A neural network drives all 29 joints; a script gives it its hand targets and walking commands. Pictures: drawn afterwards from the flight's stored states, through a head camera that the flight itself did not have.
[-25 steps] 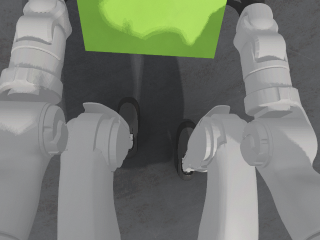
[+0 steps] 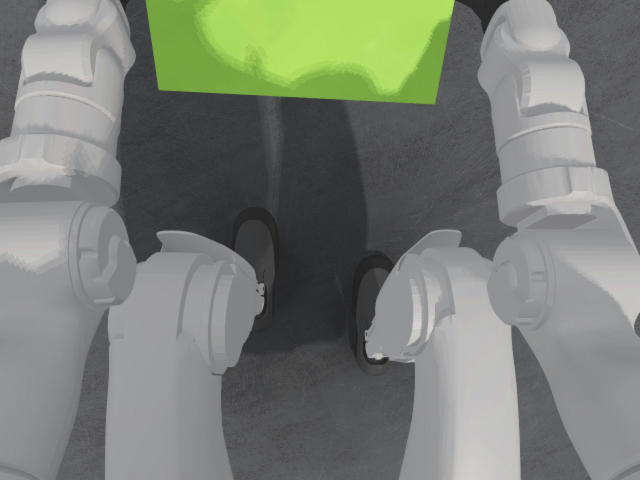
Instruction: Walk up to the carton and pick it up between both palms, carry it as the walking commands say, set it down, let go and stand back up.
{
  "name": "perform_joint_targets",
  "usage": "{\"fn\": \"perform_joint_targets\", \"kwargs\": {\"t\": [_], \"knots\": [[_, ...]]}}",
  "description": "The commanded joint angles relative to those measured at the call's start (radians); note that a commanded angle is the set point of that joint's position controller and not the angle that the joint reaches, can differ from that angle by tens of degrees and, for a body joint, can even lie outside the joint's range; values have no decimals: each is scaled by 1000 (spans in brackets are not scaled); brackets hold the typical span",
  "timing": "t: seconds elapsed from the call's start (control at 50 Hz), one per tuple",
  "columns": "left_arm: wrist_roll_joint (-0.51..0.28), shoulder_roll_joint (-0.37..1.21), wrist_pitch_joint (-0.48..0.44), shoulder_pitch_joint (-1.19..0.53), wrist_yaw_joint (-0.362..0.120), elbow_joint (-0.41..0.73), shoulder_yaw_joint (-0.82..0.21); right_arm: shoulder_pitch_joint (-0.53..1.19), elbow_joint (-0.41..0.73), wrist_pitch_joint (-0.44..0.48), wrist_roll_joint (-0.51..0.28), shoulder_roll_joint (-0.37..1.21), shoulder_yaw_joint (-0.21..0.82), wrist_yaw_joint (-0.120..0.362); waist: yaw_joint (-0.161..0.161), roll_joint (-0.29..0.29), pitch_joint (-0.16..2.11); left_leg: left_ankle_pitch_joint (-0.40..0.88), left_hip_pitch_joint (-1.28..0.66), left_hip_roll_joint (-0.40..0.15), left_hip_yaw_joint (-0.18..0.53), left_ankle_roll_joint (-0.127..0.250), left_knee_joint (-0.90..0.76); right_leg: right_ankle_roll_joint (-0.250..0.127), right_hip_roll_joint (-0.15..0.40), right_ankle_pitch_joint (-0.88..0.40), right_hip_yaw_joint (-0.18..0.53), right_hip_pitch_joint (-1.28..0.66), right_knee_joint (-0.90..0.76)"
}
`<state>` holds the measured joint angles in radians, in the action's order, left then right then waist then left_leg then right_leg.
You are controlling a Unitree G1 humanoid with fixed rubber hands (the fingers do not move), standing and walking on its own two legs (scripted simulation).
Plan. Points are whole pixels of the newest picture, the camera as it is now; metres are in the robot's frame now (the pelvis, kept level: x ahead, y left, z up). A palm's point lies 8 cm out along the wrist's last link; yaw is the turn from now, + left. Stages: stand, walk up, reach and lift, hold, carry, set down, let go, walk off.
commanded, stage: set down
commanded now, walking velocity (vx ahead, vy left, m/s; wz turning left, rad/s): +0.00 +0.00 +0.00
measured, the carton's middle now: (304, 13) +0.55 +0.04 -0.25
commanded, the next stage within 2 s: none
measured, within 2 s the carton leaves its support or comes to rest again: rests again in 1.54 s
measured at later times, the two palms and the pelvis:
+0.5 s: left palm out of the picture +0.55 +0.21 -0.16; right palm out of the picture +0.55 -0.15 -0.17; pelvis +0.01 +0.00 +0.00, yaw +0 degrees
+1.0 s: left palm out of the picture +0.56 +0.21 -0.17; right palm out of the picture +0.56 -0.15 -0.18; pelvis +0.02 +0.00 -0.01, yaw +0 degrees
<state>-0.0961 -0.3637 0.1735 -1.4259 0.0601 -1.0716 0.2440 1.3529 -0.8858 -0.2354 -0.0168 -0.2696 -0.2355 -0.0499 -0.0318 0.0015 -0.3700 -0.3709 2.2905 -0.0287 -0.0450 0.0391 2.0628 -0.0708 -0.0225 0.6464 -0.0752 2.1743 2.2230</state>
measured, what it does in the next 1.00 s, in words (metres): stands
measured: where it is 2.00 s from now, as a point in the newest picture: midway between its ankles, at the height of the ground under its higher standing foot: (315, 312)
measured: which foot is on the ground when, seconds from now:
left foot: down 0.00-1.00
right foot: down 0.00-1.00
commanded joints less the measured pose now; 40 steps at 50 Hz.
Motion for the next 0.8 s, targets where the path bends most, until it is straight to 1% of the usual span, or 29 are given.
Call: {"fn": "perform_joint_targets", "kwargs": {"t": [0.0, 0.04, 0.14, 0.26, 0.42, 0.5, 0.52, 0.68, 0.72, 0.78], "knots": [[-84, 991, 17, -358, -265, 72, -261, 451, 28, 43, -60, 807, 320, 285, 50, -8, 1085, 76, -637, 94, 43, -1, 1, 5, -68, -126, 88, -171, -269], [-77, 979, 18, -349, -268, 71, -257, 438, 27, 41, -59, 810, 318, 287, 42, -6, 1076, 81, -627, 92, 43, 0, 1, 8, -67, -130, 91, -174, -267], [-67, 969, 24, -313, -277, 58, -249, 396, 16, 37, -50, 811, 311, 285, 43, -1, 1059, 85, -600, 92, 40, -1, 6, 11, -66, -144, 92, -180, -264], [-52, 947, 25, -279, -283, 43, -239, 351, 1, 34, -43, 815, 308, 283, 31, -1, 1045, 98, -580, 87, 38, -2, 10, 13, -65, -166, 100, -180, -263], [-39, 931, 27, -242, -284, 14, -227, 306, -29, 32, -26, 794, 289, 284, 40, -10, 1003, 86, -571, 84, 44, -5, 7, 13, -60, -153, 100, -149, -257], [-28, 923, 27, -228, -282, -5, -221, 299, -41, 32, -22, 784, 284, 285, 35, -19, 987, 88, -577, 82, 47, -8, 8, 13, -59, -149, 101, -134, -255], [-29, 920, 26, -226, -281, -7, -219, 289, -47, 31, -16, 783, 278, 285, 42, -12, 982, 86, -574, 81, 50, -7, 8, 14, -57, -147, 99, -130, -252], [-9, 894, 23, -200, -279, -41, -194, 266, -80, 30, 2, 767, 265, 283, 32, -12, 929, 74, -556, 78, 49, -9, 9, 15, -55, -136, 107, -114, -252], [-6, 886, 20, -194, -279, -47, -193, 254, -91, 31, 7, 760, 256, 280, 37, -16, 918, 72, -552, 77, 50, -10, 7, 16, -55, -136, 104, -114, -249], [-6, 875, 15, -187, -277, -53, -187, 244, -93, 34, 8, 757, 259, 276, 32, -12, 917, 83, -558, 75, 50, -11, 13, 20, -55, -144, 106, -117, -245]]}}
